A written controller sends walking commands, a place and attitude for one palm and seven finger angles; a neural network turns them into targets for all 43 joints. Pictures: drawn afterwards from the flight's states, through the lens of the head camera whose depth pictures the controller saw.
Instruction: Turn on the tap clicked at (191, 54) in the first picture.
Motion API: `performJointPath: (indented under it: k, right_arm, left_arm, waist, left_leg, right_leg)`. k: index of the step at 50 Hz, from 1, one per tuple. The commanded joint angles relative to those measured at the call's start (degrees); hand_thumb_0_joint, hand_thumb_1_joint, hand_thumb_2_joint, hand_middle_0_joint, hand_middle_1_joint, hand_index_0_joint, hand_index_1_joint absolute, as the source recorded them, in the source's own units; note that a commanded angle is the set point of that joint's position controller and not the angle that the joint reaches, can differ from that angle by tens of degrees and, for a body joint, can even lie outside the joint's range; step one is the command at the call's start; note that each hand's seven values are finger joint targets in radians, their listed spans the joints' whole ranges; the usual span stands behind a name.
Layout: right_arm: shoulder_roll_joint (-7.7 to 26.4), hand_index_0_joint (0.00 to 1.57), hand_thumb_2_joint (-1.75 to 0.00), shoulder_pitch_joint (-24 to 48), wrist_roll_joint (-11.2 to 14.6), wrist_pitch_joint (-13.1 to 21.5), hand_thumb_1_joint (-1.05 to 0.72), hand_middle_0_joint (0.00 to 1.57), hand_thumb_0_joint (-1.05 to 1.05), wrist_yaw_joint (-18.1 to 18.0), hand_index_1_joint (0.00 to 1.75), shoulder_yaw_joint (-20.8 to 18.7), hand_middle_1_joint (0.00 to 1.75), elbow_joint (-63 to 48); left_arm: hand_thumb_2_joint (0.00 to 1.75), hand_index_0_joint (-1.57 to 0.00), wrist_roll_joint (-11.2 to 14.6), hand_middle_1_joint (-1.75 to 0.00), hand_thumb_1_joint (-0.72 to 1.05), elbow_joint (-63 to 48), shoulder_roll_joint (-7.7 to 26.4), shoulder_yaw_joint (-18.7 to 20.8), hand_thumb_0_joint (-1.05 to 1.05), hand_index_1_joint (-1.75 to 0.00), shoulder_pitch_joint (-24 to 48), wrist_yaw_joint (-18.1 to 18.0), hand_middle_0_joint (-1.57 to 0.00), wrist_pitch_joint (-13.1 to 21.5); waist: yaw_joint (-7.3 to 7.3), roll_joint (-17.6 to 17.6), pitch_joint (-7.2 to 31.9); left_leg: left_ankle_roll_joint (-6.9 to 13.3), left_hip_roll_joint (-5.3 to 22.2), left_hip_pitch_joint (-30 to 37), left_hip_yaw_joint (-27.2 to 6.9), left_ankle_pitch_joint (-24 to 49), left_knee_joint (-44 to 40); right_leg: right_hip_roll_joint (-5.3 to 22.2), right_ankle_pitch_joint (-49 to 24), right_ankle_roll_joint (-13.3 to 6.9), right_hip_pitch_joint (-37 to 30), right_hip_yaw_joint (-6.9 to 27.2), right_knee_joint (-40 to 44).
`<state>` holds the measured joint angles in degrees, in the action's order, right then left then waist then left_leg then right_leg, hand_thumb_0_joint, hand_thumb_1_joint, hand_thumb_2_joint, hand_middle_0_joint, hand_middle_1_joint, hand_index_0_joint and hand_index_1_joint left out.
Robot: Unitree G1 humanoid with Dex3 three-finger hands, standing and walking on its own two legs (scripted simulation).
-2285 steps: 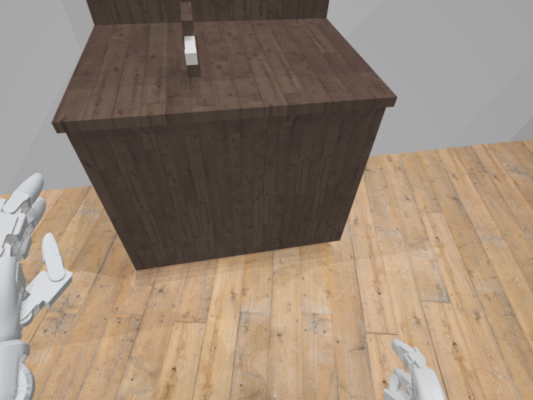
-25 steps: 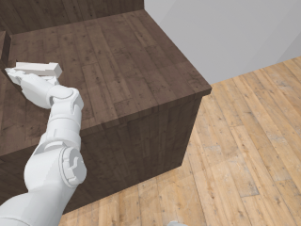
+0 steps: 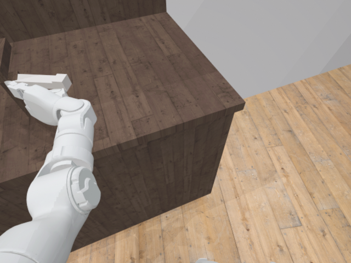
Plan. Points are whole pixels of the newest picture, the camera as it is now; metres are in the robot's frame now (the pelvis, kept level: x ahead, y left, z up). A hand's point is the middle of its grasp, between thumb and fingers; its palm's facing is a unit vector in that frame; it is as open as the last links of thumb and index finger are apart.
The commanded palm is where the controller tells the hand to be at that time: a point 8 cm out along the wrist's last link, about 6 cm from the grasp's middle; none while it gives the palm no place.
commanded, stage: lift the hand up off the lever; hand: left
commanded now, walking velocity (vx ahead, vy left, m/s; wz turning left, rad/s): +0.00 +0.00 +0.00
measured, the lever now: (62, 82) +0.50 +0.24 +0.16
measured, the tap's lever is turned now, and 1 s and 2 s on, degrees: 63 64 64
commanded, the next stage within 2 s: draw the hand back beside the body in 1.58 s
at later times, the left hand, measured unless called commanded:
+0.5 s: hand (60, 89) +0.48 +0.24 +0.15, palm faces +0.87 -0.49 -0.09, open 8.1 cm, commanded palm +0.42 +0.26 +0.20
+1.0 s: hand (56, 89) +0.47 +0.24 +0.16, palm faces +0.84 -0.53 -0.08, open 7.6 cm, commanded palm +0.42 +0.26 +0.22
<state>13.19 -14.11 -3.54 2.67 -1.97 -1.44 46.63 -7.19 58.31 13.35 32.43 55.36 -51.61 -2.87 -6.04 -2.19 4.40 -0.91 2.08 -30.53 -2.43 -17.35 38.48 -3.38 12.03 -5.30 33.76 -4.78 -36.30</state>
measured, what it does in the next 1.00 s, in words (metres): stands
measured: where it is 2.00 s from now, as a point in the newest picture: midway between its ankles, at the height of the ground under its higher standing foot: outside the picture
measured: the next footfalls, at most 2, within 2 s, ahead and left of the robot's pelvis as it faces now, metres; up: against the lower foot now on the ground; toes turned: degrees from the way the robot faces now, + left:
none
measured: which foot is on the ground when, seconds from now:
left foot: down 0.00-1.00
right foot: down 0.00-1.00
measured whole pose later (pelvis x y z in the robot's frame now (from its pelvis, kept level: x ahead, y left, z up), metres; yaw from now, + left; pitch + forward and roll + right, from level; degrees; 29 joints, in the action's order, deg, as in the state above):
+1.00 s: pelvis +0.03 +0.02 +0.01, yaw -1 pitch +5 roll +1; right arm 12.1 -10.2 -3.6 5.0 -1.3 -1.6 46.9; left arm -3.9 33.5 2.6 28.4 44.5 -48.2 -19.5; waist -0.7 -2.5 4.8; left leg -1.9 0.8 -19.9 -1.0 -17.9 32.6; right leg -2.2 14.1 -4.1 24.6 -3.0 -33.5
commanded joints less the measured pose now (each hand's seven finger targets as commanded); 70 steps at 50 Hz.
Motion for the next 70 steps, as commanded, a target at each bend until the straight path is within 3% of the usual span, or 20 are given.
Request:
performJointPath:
  k: [1,11,21,25,27,29,30,33,37,42,44,45,49,50,56,60,64,65,67,70]
  right_arm:
    - [7.33,0.2,-0.9,-0.01,-0.04,1.67,-0.9,0.2,0.0,-0.61,0.3,-2.46,0.3,-4.96]
    - [6.93,0.2,-0.9,1.13,-0.05,1.78,-0.9,0.2,0.0,-0.87,0.3,-2.65,0.3,-5.34]
    - [6.52,0.2,-0.9,1.87,-0.28,2.64,-0.9,0.2,0.0,-0.59,0.3,-2.66,0.3,-5.69]
    - [6.28,0.2,-0.9,2.71,-0.23,3.07,-0.9,0.2,0.0,-0.52,0.3,-2.92,0.3,-6.37]
    - [5.92,0.2,-0.9,2.95,0.13,3.3,-0.9,0.2,0.0,-0.41,0.3,-2.71,0.3,-6.46]
    - [6.25,0.2,-0.9,4.04,0.12,3.62,-0.9,0.2,0.0,-0.55,0.3,-2.37,0.3,-6.46]
    - [6.23,0.2,-0.9,4.44,0.1,3.52,-0.9,0.2,0.0,-0.67,0.3,-2.57,0.3,-6.49]
    - [5.67,0.2,-0.9,4.46,-0.03,4.08,-0.9,0.2,0.0,-0.42,0.3,-2.54,0.3,-6.37]
    - [5.46,0.2,-0.9,5.4,-0.24,4.62,-0.9,0.2,0.0,0.03,0.3,-2.56,0.3,-6.62]
    - [5.35,0.2,-0.9,6.62,-0.25,4.91,-0.9,0.2,0.0,0.38,0.3,-2.41,0.3,-6.67]
    - [5.32,0.2,-0.9,7.07,-0.22,4.88,-0.9,0.2,0.0,0.44,0.3,-2.42,0.3,-6.73]
    - [5.46,0.2,-0.9,7.66,-0.26,4.68,-0.9,0.2,0.0,0.23,0.3,-2.46,0.3,-6.58]
    - [5.22,0.2,-0.9,8.09,-0.21,4.5,-0.9,0.2,0.0,0.3,0.3,-2.16,0.3,-6.26]
    - [5.33,0.2,-0.9,8.7,-0.18,4.31,-0.9,0.2,0.0,0.24,0.3,-2.22,0.3,-6.32]
    - [4.87,0.2,-0.9,9.14,-0.39,4.61,-0.9,0.2,0.0,0.69,0.3,-2.12,0.3,-6.2]
    - [4.92,0.2,-0.9,9.94,-0.34,4.4,-0.9,0.2,0.0,0.74,0.3,-2.3,0.3,-6.27]
    - [4.69,0.2,-0.9,10.34,-0.18,4.62,-0.9,0.2,0.0,0.78,0.3,-1.98,0.3,-6.12]
    - [5.0,0.2,-0.9,10.46,-0.19,4.41,-0.9,0.2,0.0,0.57,0.3,-2.08,0.3,-5.91]
    - [4.69,0.2,-0.9,10.48,-0.16,4.59,-0.9,0.2,0.0,0.69,0.3,-1.89,0.3,-6.16]
    - [5.0,0.2,-0.9,10.5,-0.25,4.51,-0.9,0.2,0.0,0.62,0.3,-2.1,0.3,-5.98]
  left_arm:
    - [0.9,-0.15,-4.98,-0.15,0.9,-20.62,24.87,-4.9,0.0,-0.15,38.79,2.77,-0.15,5.85]
    - [0.9,-0.15,-5.68,-0.15,0.9,-25.88,25.12,-4.7,0.0,-0.15,39.62,2.59,-0.15,4.21]
    - [0.9,-0.15,-6.38,-0.15,0.9,-30.9,21.62,-5.93,0.0,-0.15,36.6,2.7,-0.15,0.84]
    - [0.9,-0.15,-5.32,-0.15,0.9,-37.14,20.47,-5.8,0.0,-0.15,34.68,2.95,-0.15,-0.28]
    - [0.9,-0.15,-4.13,-0.15,0.9,-35.65,16.64,-7.69,0.0,-0.15,31.21,3.63,-0.15,-1.93]
    - [0.9,-0.15,-3.73,-0.15,0.9,-36.08,17.11,-7.33,0.0,-0.15,31.57,3.64,-0.15,-3.29]
    - [0.9,-0.15,-3.9,-0.15,0.9,-37.7,18.38,-6.27,0.0,-0.15,31.67,3.41,-0.15,-3.5]
    - [0.9,-0.15,-3.81,-0.15,0.9,-40.71,14.82,-8.76,0.0,-0.15,33.11,3.01,-0.15,-4.25]
    - [0.9,-0.15,-3.7,-0.15,0.9,-44.7,13.0,-9.33,0.0,-0.15,30.75,2.74,-0.15,-5.19]
    - [0.9,-0.15,-3.37,-0.15,0.9,-47.45,9.96,-11.43,0.0,-0.15,30.48,3.05,-0.15,-6.93]
    - [0.9,-0.15,-2.96,-0.15,0.9,-48.31,10.92,-10.19,0.0,-0.15,29.51,2.8,-0.15,-7.43]
    - [0.9,-0.15,-2.98,-0.15,0.9,-48.67,11.74,-9.43,0.0,-0.15,28.87,2.85,-0.15,-7.58]
    - [0.9,-0.15,-3.27,-0.15,0.9,-48.41,10.55,-10.84,0.0,-0.15,30.77,2.85,-0.15,-8.61]
    - [0.9,-0.15,-3.33,-0.15,0.9,-48.89,10.9,-10.42,0.0,-0.15,30.33,2.93,-0.15,-8.82]
    - [0.9,-0.15,-3.82,-0.15,0.9,-51.22,7.06,-13.67,0.0,-0.15,32.23,2.76,-0.15,-9.21]
    - [0.9,-0.15,-3.65,-0.15,0.9,-53.08,8.97,-11.66,0.0,-0.15,30.82,2.77,-0.15,-9.74]
    - [0.9,-0.15,-3.7,-0.15,0.9,-52.8,8.09,-13.09,0.0,-0.15,33.37,2.91,-0.15,-10.4]
    - [0.9,-0.15,-3.75,-0.15,0.9,-52.23,10.67,-10.7,0.0,-0.15,32.07,2.76,-0.15,-10.6]
    - [0.9,-0.15,-3.94,-0.15,0.9,-54.0,8.96,-12.82,0.0,-0.15,34.14,2.87,-0.15,-10.45]
    - [0.9,-0.15,-4.13,-0.15,0.9,-53.65,10.48,-11.04,0.0,-0.15,32.15,2.86,-0.15,-10.85]
  waist:
    - [0.18,0.05,23.45]
    - [1.34,-1.31,25.13]
    - [2.08,-1.01,25.05]
    - [3.61,-2.15,27.56]
    - [3.51,-1.23,24.81]
    - [3.56,0.41,22.92]
    - [4.32,-1.23,24.08]
    - [3.83,-1.01,25.0]
    - [5.1,-2.99,26.57]
    - [5.34,-3.75,25.35]
    - [5.96,-1.5,26.58]
    - [6.61,-2.65,26.51]
    - [6.04,-1.24,26.27]
    - [6.69,-3.14,26.04]
    - [6.2,-3.05,27.47]
    - [7.18,-2.78,28.82]
    - [6.44,-2.74,28.08]
    - [7.28,-2.82,28.24]
    - [6.8,-3.73,29.16]
    - [7.39,-3.1,29.56]
  left_leg:
    - [2.92,-2.55,-1.39,2.97,0.75,-3.66]
    - [2.88,-2.48,0.97,3.27,2.37,-4.58]
    - [2.86,-2.59,3.9,3.81,5.9,-5.49]
    - [2.63,-2.69,6.16,3.89,7.98,-6.08]
    - [2.43,-2.7,6.33,4.2,8.3,-6.83]
    - [2.4,-2.88,5.31,4.27,7.11,-7.06]
    - [2.41,-2.9,6.41,4.05,7.3,-7.4]
    - [2.28,-2.75,8.85,4.11,9.11,-7.68]
    - [1.89,-2.77,11.27,4.37,12.9,-7.79]
    - [1.22,-2.57,13.09,4.18,15.66,-8.14]
    - [1.18,-2.62,12.98,4.37,16.35,-8.0]
    - [1.08,-2.6,13.59,4.15,16.93,-8.2]
    - [0.89,-2.55,13.64,4.49,17.62,-8.09]
    - [0.7,-2.51,14.14,4.26,18.03,-8.32]
    - [0.06,-2.35,16.76,4.3,22.02,-7.6]
    - [-0.07,-2.37,16.77,4.34,23.18,-7.3]
    - [0.17,-2.41,16.14,4.73,21.78,-7.16]
    - [0.2,-2.46,15.85,4.37,21.25,-7.34]
    - [0.02,-2.51,16.15,4.67,22.56,-7.22]
    - [0.13,-2.5,16.39,4.55,23.23,-7.03]
  right_leg:
    - [5.66,6.64,5.87,-22.29,10.77,9.31]
    - [5.76,4.29,5.59,-24.14,10.4,9.12]
    - [5.24,-3.11,5.1,-24.76,8.32,7.5]
    - [5.0,-6.21,4.81,-26.89,7.45,6.86]
    - [4.81,-6.83,4.82,-26.45,6.95,7.36]
    - [5.45,-4.32,5.3,-26.22,7.95,8.62]
    - [5.3,-3.93,4.88,-26.82,7.52,8.41]
    - [4.55,-5.63,4.55,-25.88,6.17,7.76]
    - [4.14,-9.91,4.05,-26.49,4.97,6.35]
    - [3.78,-11.64,3.58,-25.63,3.85,5.77]
    - [3.92,-12.84,3.77,-27.23,4.09,5.8]
    - [3.92,-13.03,3.55,-27.33,3.79,5.58]
    - [3.99,-13.98,3.68,-27.42,3.95,5.7]
    - [3.96,-13.77,3.4,-27.22,3.66,5.53]
    - [3.63,-16.41,3.25,-26.18,3.01,4.51]
    - [3.76,-17.98,3.26,-27.97,3.16,4.3]
    - [3.99,-17.54,3.5,-27.46,3.66,4.7]
    - [3.95,-16.73,3.38,-28.04,3.75,4.74]
    - [4.18,-18.7,3.44,-28.44,3.84,4.35]
    - [4.09,-19.36,3.43,-28.93,3.82,4.18]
